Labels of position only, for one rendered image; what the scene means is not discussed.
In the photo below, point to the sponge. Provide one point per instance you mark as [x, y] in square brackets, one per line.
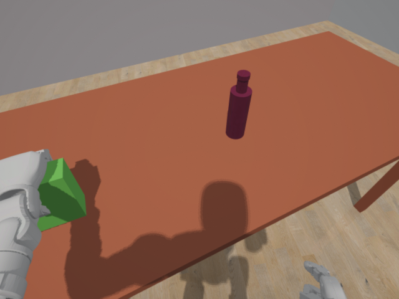
[61, 194]

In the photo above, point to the robot left hand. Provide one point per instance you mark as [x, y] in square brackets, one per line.
[26, 168]

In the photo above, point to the robot right hand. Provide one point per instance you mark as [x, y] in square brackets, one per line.
[330, 287]

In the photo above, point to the table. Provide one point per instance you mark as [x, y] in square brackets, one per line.
[166, 188]

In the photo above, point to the robot left forearm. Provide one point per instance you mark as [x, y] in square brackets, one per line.
[19, 236]

